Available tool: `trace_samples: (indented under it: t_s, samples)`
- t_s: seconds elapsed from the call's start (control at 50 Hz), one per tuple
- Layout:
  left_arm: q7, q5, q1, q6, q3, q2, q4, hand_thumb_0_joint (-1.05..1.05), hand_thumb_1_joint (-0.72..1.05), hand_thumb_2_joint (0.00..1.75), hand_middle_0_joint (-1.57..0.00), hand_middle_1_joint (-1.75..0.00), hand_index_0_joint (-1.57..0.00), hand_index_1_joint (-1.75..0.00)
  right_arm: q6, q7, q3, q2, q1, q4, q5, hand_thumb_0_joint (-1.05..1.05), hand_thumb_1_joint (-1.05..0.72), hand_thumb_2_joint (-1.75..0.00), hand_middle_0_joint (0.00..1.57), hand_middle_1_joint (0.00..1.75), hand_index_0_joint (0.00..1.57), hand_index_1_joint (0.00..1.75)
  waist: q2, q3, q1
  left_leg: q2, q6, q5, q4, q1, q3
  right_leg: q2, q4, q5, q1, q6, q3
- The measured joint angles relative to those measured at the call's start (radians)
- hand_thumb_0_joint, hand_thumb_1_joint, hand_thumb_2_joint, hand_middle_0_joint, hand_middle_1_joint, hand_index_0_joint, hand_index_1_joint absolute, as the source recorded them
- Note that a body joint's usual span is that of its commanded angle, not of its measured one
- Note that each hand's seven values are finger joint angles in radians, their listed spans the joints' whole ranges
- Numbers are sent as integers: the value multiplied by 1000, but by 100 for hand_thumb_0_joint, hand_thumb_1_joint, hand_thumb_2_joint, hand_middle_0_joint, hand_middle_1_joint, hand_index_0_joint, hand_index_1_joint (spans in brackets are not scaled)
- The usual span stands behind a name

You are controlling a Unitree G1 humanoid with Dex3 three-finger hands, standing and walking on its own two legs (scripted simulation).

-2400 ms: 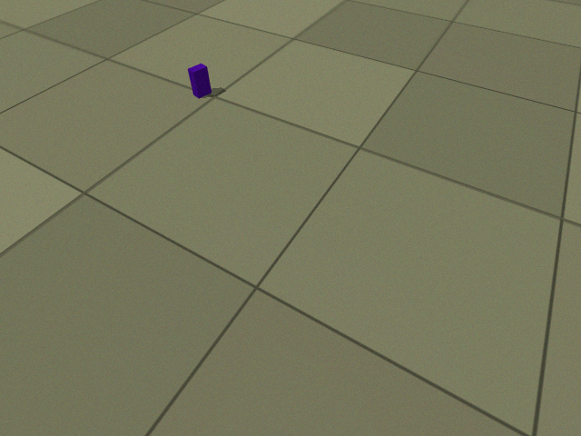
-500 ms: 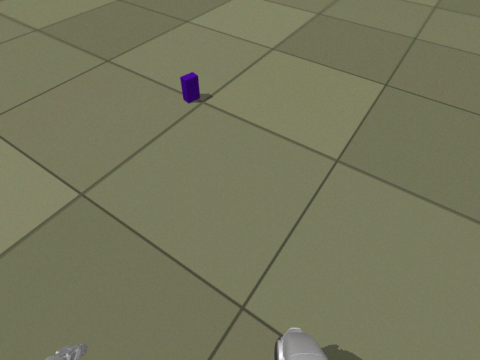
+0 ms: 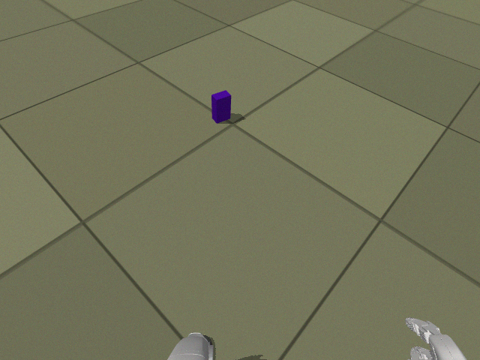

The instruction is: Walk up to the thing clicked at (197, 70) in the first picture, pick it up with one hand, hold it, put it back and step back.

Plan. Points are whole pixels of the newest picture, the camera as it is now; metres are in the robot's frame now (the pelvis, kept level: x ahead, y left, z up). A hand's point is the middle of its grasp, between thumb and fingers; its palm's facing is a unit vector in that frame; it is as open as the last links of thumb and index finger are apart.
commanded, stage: walk up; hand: left
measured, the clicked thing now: (221, 107) +1.59 +0.20 -0.67
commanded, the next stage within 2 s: none
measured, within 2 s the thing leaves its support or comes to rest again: neither
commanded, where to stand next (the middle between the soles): +1.23 -0.07 m, yaw +0 degrees
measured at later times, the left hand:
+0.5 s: hand (152, 215) +0.42 +0.24 -0.12, palm faces -0.13 -0.92 -0.37, open 7.4 cm
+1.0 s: hand (164, 184) +0.54 +0.25 -0.15, palm faces +0.00 -0.94 -0.34, open 7.4 cm
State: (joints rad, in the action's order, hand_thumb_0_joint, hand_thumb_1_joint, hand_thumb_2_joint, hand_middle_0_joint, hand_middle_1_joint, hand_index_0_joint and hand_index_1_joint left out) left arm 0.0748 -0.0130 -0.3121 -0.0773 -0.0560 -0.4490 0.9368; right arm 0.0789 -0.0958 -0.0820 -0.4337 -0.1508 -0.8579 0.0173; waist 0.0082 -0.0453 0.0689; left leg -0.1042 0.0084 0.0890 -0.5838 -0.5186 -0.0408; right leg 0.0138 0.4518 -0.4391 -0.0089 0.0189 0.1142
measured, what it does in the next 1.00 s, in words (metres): walks ahead: left foot, then right foot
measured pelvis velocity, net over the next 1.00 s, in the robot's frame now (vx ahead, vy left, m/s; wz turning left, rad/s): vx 0.53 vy -0.03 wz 0.01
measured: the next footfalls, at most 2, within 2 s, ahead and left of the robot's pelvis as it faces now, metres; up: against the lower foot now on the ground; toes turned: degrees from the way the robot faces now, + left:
left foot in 0.02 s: +0.20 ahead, +0.12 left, +0.00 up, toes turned +5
right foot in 0.50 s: +0.45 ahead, -0.16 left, +0.00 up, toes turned -7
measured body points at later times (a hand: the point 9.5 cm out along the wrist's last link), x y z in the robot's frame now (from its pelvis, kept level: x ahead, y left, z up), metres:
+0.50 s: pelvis +0.29 -0.02 +0.00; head +0.30 -0.03 +0.45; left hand +0.43 +0.29 -0.09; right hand +0.27 -0.35 -0.12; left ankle +0.16 +0.12 -0.72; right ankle +0.41 -0.16 -0.72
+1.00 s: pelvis +0.53 -0.03 +0.00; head +0.54 +0.00 +0.45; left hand +0.54 +0.30 -0.13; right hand +0.63 -0.35 -0.09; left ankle +0.64 +0.08 -0.72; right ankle +0.41 -0.15 -0.72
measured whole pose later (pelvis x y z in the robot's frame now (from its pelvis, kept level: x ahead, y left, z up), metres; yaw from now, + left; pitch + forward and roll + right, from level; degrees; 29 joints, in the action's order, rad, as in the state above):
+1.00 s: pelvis +0.53 -0.03 +0.00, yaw +0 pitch -2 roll -1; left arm 0.05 -0.01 -0.34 -0.06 -0.06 -0.45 0.89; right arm 0.07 -0.08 -0.07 -0.39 -0.23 -0.90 0.03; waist -0.04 -0.07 0.05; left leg -0.05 0.03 0.12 -0.59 -0.43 -0.06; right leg 0.03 0.58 -0.48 0.05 -0.01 0.11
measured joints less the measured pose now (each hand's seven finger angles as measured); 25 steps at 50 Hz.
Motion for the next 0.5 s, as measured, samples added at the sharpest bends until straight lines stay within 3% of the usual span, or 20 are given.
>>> trace_samples:
  t_s: [0.02,0.06,0.12,0.16,0.34,0.42,0.5]
  samples:
    - [-2,0,-9,4,-2,-11,1,1,90,90,-21,-30,-20,-30,5,1,-2,2,-4,-1,5,0,-90,-89,21,30,20,30,-16,7,1,15,10,-15,4,19,-10,15,51,-47,-1,-3,-3]
    - [-17,3,-2,19,-8,-22,12,1,90,90,-21,-30,-20,-30,16,13,-5,22,1,-2,20,0,-90,-89,21,30,20,30,-74,-8,-9,58,26,62,-88,23,-44,68,279,-82,61,-39,-45]
    - [-32,13,10,34,12,-2,13,1,91,90,-20,-30,-20,-30,22,27,3,42,-18,10,6,0,-90,-89,21,30,20,30,-68,-18,-40,55,35,143,-110,76,-51,-1,632,-41,241,-69,-138]
    - [-28,16,19,28,23,2,10,1,91,90,-20,-30,-20,-30,20,36,15,58,-44,7,-5,0,-90,-89,21,30,20,30,-74,-22,-55,57,30,146,-42,155,-64,-6,708,36,347,-65,-151]
    - [16,5,78,37,13,0,-36,1,91,90,-20,-30,-20,-30,25,42,29,55,-198,-38,-17,0,-90,-89,21,30,20,30,-72,-20,-89,86,20,185,184,429,-87,95,408,231,576,-11,-132]
    - [29,2,116,44,8,4,-37,1,91,90,-20,-30,-20,-30,18,42,24,35,-226,-49,-16,1,-90,-89,21,30,20,30,-53,-22,-108,85,-8,245,199,504,-87,105,192,356,546,-26,-114]
    - [28,2,144,40,2,14,-33,1,91,90,-20,-30,-20,-30,4,49,16,14,-248,-53,-11,1,-90,-89,21,30,20,30,-29,3,-123,66,-42,358,136,549,-84,75,99,357,456,-43,-78]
